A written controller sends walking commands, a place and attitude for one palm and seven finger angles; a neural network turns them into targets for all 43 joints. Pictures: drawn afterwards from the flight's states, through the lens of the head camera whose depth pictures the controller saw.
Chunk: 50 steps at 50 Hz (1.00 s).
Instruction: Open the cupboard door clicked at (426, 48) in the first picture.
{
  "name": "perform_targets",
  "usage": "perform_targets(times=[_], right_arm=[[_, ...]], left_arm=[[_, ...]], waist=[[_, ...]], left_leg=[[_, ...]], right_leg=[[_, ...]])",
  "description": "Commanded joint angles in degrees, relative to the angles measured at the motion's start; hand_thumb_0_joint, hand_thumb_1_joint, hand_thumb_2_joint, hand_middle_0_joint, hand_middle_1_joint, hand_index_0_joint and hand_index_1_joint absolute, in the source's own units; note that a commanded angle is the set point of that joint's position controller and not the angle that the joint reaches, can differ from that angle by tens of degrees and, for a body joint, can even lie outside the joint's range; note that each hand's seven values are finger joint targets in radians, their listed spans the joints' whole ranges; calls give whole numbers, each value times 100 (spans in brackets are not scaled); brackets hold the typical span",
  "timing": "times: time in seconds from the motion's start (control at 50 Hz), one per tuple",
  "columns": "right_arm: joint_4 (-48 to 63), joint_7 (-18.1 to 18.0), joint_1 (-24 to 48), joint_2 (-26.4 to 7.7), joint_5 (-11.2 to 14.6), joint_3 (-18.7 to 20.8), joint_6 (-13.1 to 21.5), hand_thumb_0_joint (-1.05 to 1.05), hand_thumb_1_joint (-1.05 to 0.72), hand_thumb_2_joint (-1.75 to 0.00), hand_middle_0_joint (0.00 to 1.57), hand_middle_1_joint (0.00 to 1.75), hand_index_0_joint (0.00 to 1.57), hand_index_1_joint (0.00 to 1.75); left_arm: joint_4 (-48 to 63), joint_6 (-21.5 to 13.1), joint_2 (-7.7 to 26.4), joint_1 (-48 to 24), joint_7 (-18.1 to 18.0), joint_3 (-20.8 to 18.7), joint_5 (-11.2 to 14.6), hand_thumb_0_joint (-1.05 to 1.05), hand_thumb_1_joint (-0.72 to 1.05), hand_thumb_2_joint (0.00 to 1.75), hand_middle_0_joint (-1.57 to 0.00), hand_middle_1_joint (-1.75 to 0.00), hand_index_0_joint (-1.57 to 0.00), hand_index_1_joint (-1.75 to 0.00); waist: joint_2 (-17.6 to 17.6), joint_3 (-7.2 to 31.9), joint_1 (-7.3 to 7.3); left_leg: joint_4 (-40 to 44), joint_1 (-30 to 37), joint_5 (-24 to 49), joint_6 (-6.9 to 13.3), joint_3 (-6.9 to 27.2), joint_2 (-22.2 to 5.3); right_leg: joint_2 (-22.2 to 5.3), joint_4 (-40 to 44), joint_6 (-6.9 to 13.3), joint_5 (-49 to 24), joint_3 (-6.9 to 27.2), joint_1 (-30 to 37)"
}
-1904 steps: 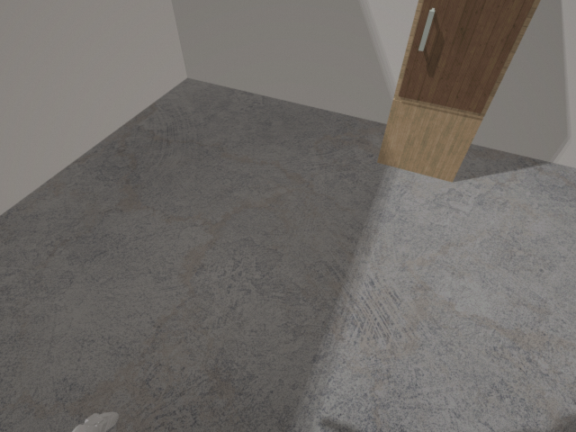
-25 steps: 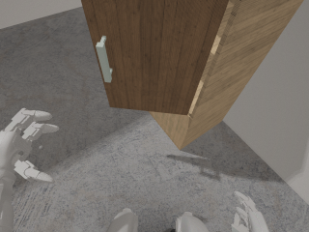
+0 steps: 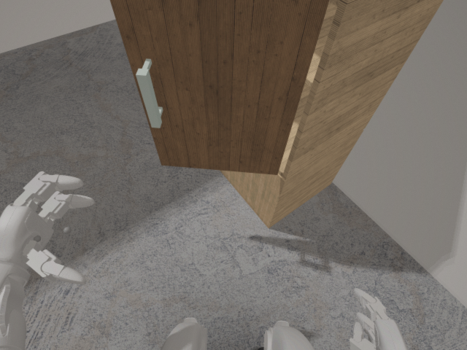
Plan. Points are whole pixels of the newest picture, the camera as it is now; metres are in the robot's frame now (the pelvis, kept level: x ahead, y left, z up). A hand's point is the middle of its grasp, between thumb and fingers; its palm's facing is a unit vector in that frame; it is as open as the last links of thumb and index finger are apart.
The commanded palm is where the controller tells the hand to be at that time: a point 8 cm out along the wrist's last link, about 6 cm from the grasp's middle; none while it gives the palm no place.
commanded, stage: move the hooked fingers beside the handle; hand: left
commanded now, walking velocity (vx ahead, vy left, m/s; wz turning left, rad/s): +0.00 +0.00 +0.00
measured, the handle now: (152, 95) +0.61 +0.21 +0.04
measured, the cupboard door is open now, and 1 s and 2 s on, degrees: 49 49 49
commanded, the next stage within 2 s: none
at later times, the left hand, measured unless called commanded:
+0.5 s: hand (87, 186) +0.36 +0.27 +0.05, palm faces -0.04 -1.00 -0.02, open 14.0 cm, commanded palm +0.34 +0.32 +0.05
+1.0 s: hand (102, 149) +0.44 +0.27 +0.05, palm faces -0.06 -1.00 -0.02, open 14.0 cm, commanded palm +0.43 +0.32 +0.04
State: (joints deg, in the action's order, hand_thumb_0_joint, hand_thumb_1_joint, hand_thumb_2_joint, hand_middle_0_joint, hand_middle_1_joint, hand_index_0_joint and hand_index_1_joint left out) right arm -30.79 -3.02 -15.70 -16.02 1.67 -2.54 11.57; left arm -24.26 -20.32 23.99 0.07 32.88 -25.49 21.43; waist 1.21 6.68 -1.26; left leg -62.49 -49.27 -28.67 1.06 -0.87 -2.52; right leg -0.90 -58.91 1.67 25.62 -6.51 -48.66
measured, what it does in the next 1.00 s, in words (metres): stands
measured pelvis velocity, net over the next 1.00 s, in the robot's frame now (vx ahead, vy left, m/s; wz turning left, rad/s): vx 0.00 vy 0.01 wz -0.03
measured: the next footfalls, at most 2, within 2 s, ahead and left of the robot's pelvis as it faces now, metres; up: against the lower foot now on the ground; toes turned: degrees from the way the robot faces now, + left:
none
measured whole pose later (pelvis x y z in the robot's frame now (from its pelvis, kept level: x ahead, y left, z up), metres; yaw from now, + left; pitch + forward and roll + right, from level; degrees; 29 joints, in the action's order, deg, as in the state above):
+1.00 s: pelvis +0.00 +0.01 -0.02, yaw -2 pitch +22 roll -3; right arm -35.0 -2.2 -19.0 -16.8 0.6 -2.7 3.7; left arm -57.3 -22.1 33.2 -38.4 30.8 -27.5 11.8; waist 0.4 6.5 -5.9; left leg -66.6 -59.1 -29.5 2.1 -1.5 -2.9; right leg -0.6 -61.7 0.8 25.3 -5.7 -58.3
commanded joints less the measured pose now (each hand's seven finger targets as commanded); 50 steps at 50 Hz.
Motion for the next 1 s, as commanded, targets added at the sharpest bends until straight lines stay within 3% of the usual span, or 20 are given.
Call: perform_targets(times=[0.0, 0.04, 0.1, 0.22, 0.3, 0.4, 0.48, 0.52, 0.56, 0.6, 0.62, 0.66, 0.72, 0.74, 0.76, 0.82, 0.86, 0.9, 0.92, 0.98], right_arm=[[759, -104, -27, -898, 52, 394, 318, 0, -90, -90, 20, 30, 20, 30], [753, -95, -30, -889, 65, 400, 315, 0, -90, -90, 20, 30, 20, 30], [629, -162, -88, -932, 51, 391, 325, 0, -90, -90, 20, 30, 20, 30], [500, -211, -157, -935, 46, 375, 338, 0, -90, -90, 20, 30, 20, 30], [523, -173, -245, -958, 38, 395, 269, 0, -90, -90, 20, 30, 20, 30], [521, -126, -304, -972, 43, 378, 66, 0, -90, -90, 20, 30, 20, 30], [428, -101, -424, -1002, 28, 379, -42, 0, -90, -90, 20, 30, 20, 30], [382, -95, -520, -1008, 13, 405, -78, 0, -90, -90, 20, 30, 20, 30], [339, -73, -597, -1005, 12, 437, -107, 0, -90, -90, 20, 30, 20, 30], [292, -72, -650, -1024, 8, 440, -144, 0, -90, -90, 20, 30, 20, 30], [210, -73, -715, -1067, -5, 452, -198, 0, -90, -90, 20, 30, 20, 30], [169, -74, -746, -1088, 4, 443, -276, 0, -90, -90, 20, 30, 20, 30], [187, -56, -778, -1055, -13, 425, -354, 0, -90, -90, 20, 30, 20, 30], [182, -40, -824, -1075, -29, 439, -389, 0, -90, -90, 20, 30, 20, 30], [179, -26, -831, -1064, -31, 435, -417, 0, -90, -90, 20, 30, 20, 30], [116, -18, -925, -1094, -54, 424, -501, 0, -90, -90, 20, 30, 20, 30], [61, 1, -942, -1085, -49, 424, -541, 0, -90, -90, 20, 30, 20, 30], [19, -13, -1010, -1123, -54, 432, -583, 0, -90, -90, 20, 30, 20, 30], [-40, -11, -1069, -1154, -57, 444, -615, 0, -90, -90, 20, 30, 20, 30], [-92, -9, -1116, -1181, -67, 400, -725, 0, -90, -90, 20, 30, 20, 30]], left_arm=[[955, -353, 1428, -981, -1, -517, 232, 0, -50, 30, -30, -120, -30, -120], [961, -329, 1422, -972, 43, -481, 202, 0, -50, 30, -30, -120, -30, -120], [859, -321, 1463, -1789, 57, -315, 101, 0, -50, 30, -30, -120, -30, -120], [609, -352, 1634, -2597, 11, -281, -52, 0, -50, 30, -30, -120, -30, -120], [345, -233, 1745, -2589, -92, -355, -148, 0, -50, 30, -30, -120, -30, -120], [-394, -75, 2010, -2850, -225, -650, -214, 0, -50, 30, -30, -120, -30, -120], [-727, -208, 2125, -3548, -233, -594, -361, 0, -50, 30, -30, -120, -30, -120], [-667, -344, 2180, -3818, -170, -572, -398, 0, -50, 30, -30, -120, -30, -120], [-583, -436, 2034, -3913, -123, -403, -417, 0, -50, 30, -30, -120, -30, -120], [-671, -449, 1990, -4101, -69, -335, -370, 0, -50, 30, -30, -120, -30, -120], [-921, -410, 2191, -4128, -70, -517, -405, 0, -50, 30, -30, -120, -30, -120], [-1373, -329, 2370, -4194, -91, -692, -436, 0, -50, 30, -30, -120, -30, -120], [-1399, -326, 2450, -4580, -110, -644, -543, 0, -50, 30, -30, -120, -30, -120], [-1444, -355, 2614, -4621, -157, -772, -579, 0, -50, 30, -30, -120, -30, -120], [-1519, -383, 2536, -4651, -166, -695, -607, 0, -50, 30, -30, -120, -30, -120], [-1571, -534, 2738, -5219, -201, -712, -715, 0, -50, 30, -30, -120, -30, -120], [-1814, -553, 2419, -5470, -203, -420, -751, 0, -50, 30, -30, -120, -30, -120], [-1975, -578, 2372, -5851, -189, -316, -760, 0, -50, 30, -30, -120, -30, -120], [-2086, -552, 2444, -5938, -179, -307, -830, 0, -50, 30, -30, -120, -30, -120], [-2764, -418, 2647, -6101, -232, -411, -948, 0, -50, 30, -30, -120, -30, -120]], waist=[[283, 1424, 27], [284, 1538, 28], [240, 1432, -162], [632, 1763, -125], [501, 2044, -50], [230, 1849, -45], [334, 1905, -171], [442, 2204, -179], [752, 2391, -203], [667, 2387, -289], [387, 2419, -280], [198, 2202, -281], [614, 2342, -265], [577, 2359, -233], [602, 2343, -276], [708, 2487, -346], [821, 2349, -460], [717, 2383, -575], [862, 2497, -554], [513, 2224, -640]], left_leg=[[851, 613, 1345, 52, 223, 225], [877, 689, 1321, 56, 215, 226], [737, 610, 1291, 75, 255, 189], [789, 878, 1320, 27, 323, 175], [808, 940, 1674, 16, 338, 169], [765, 488, 1481, 35, 229, 181], [691, 385, 1429, 50, 195, 166], [645, 605, 1678, 50, 216, 152], [679, 984, 1932, 21, 260, 133], [628, 1050, 2149, 22, 307, 109], [616, 943, 2093, 33, 305, 94], [600, 536, 1826, 58, 274, 113], [583, 653, 2003, 57, 230, 130], [592, 689, 2052, 41, 260, 118], [575, 716, 2041, 44, 254, 112], [519, 833, 2163, 30, 326, 68], [536, 1007, 2033, 8, 379, 51], [494, 1106, 2091, 19, 444, 31], [506, 1224, 2150, -11, 474, 21], [438, 716, 1793, 45, 437, 46]], right_leg=[[207, 790, 10, -706, 559, 1154], [180, 823, -12, -705, 571, 1194], [214, 723, -10, -708, 564, 900], [197, 626, 23, -682, 505, 722], [205, 535, 27, -1000, 439, 880], [200, 581, -7, -962, 520, 994], [187, 546, -29, -983, 572, 903], [219, 471, -8, -1212, 572, 907], [221, 463, 6, -1314, 517, 740], [257, 419, 21, -1440, 475, 631], [254, 442, -10, -1455, 491, 711], [228, 453, -31, -1351, 513, 770], [231, 405, -7, -1497, 532, 757], [231, 402, -4, -1505, 510, 758], [245, 405, -11, -1482, 511, 682], [281, 308, 6, -1457, 480, 485], [286, 341, 7, -1214, 422, 133], [310, 307, 17, -1175, 379, -51], [294, 318, 10, -1147, 386, -128], [285, 329, -20, -1031, 401, -122]])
